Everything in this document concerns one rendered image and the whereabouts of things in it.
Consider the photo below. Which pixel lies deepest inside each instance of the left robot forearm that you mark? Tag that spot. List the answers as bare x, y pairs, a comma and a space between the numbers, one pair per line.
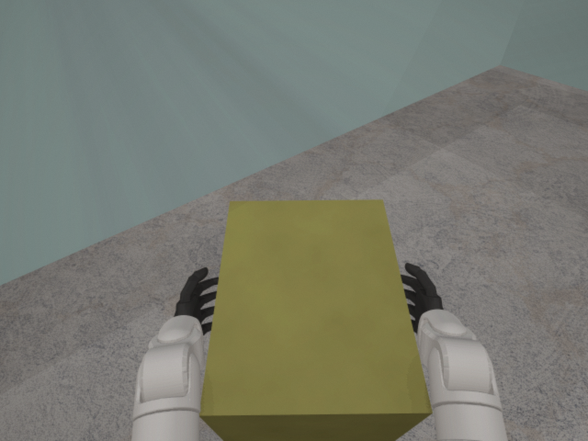
167, 395

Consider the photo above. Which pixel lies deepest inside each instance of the right robot forearm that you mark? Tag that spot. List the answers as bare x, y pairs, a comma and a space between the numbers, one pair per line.
463, 388

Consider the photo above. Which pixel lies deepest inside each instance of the carton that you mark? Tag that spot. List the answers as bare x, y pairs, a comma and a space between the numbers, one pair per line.
311, 337

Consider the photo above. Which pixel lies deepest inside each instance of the left robot hand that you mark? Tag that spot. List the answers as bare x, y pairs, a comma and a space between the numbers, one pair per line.
191, 302

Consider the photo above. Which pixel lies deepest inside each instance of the right robot hand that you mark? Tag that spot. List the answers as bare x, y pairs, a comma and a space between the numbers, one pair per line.
425, 297

